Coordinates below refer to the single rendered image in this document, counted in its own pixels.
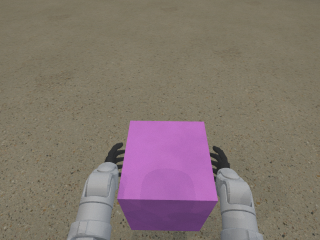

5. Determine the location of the robot left forearm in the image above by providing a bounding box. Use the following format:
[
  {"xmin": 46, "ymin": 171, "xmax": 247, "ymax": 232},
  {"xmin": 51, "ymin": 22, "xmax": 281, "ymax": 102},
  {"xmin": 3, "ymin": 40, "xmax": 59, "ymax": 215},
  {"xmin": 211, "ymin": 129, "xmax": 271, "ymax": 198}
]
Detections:
[{"xmin": 67, "ymin": 162, "xmax": 119, "ymax": 240}]

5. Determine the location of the robot right hand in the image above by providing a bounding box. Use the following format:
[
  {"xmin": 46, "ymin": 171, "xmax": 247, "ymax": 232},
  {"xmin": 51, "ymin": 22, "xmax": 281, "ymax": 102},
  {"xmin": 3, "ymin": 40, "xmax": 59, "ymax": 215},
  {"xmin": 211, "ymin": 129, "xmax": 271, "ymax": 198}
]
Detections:
[{"xmin": 209, "ymin": 146, "xmax": 230, "ymax": 182}]

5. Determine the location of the carton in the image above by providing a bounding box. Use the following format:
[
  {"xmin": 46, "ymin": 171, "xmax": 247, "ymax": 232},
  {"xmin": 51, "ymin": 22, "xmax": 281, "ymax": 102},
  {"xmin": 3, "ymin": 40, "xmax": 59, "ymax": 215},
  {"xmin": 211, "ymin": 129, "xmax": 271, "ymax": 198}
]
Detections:
[{"xmin": 117, "ymin": 120, "xmax": 218, "ymax": 232}]

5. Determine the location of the robot right forearm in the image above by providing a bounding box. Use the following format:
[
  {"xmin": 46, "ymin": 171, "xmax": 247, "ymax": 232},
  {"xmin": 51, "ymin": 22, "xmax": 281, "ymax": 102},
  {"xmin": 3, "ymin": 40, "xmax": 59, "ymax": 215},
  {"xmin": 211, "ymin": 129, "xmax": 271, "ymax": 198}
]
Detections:
[{"xmin": 215, "ymin": 168, "xmax": 264, "ymax": 240}]

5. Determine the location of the robot left hand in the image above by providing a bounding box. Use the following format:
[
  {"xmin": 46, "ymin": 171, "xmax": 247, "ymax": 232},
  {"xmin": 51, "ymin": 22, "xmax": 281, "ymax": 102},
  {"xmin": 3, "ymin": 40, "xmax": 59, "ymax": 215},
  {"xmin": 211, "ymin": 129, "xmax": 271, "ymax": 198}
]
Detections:
[{"xmin": 104, "ymin": 142, "xmax": 125, "ymax": 177}]

